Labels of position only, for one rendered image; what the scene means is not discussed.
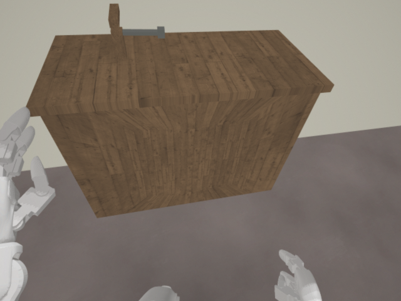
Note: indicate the right robot hand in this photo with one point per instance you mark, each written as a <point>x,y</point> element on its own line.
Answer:
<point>301,287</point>

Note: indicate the tap lever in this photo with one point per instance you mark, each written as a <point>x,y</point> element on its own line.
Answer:
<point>160,32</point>

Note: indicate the left robot forearm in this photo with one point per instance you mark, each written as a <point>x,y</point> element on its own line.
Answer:
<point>13,272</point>

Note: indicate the robot left thigh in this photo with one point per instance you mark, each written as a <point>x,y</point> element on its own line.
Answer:
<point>160,294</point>

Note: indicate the counter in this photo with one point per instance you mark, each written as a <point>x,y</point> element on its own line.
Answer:
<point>146,122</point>

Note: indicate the left robot hand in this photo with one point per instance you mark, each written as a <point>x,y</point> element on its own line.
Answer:
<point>14,141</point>

